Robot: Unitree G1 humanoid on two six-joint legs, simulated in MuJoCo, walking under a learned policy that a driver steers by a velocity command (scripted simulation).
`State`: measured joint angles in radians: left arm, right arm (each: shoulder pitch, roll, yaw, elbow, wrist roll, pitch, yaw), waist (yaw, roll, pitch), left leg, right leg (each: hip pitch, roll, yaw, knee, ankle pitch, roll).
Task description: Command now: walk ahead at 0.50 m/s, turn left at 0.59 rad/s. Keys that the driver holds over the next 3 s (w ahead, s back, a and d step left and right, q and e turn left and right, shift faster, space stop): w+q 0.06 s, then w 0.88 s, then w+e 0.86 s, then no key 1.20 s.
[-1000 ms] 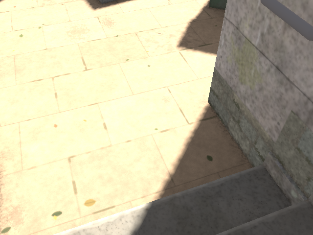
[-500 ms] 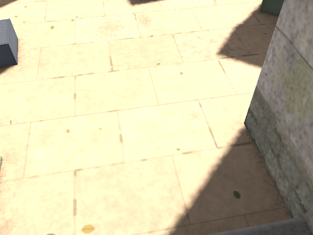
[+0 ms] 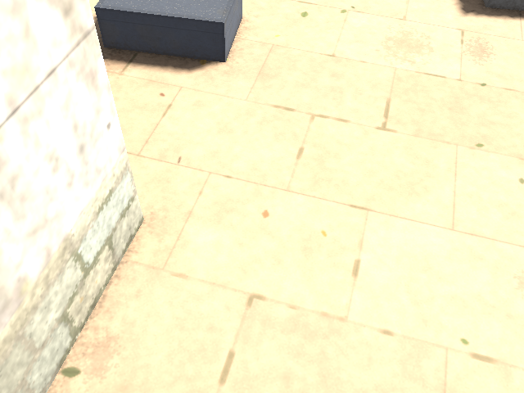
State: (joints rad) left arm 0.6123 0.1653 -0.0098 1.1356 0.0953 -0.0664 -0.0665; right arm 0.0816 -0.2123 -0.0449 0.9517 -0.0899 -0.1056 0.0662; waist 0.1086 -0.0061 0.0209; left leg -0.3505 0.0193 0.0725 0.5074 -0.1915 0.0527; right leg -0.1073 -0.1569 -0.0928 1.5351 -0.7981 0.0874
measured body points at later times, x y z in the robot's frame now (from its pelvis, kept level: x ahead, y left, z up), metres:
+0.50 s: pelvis +0.32 -0.07 -0.16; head +0.34 -0.07 +0.29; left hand +0.38 +0.19 -0.29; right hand +0.33 -0.31 -0.31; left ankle +0.18 +0.06 -0.61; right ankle +0.37 -0.16 -0.89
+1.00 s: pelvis +0.60 +0.01 -0.15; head +0.62 +0.02 +0.30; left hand +0.59 +0.27 -0.29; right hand +0.77 -0.21 -0.27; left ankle +0.63 +0.09 -0.89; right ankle +0.55 -0.15 -0.79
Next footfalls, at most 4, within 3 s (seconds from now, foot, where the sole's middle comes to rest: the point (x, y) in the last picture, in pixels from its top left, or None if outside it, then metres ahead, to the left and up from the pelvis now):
0.38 right None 0.41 -0.15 -0.92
0.86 left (254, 344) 0.67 0.10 -0.92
1.40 right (333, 262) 0.98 -0.13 -0.92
1.88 left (301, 187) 1.30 0.00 -0.92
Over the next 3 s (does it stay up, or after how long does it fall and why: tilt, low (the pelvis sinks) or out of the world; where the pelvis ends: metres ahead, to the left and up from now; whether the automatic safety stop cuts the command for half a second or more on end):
stays up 1.22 -0.11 -0.15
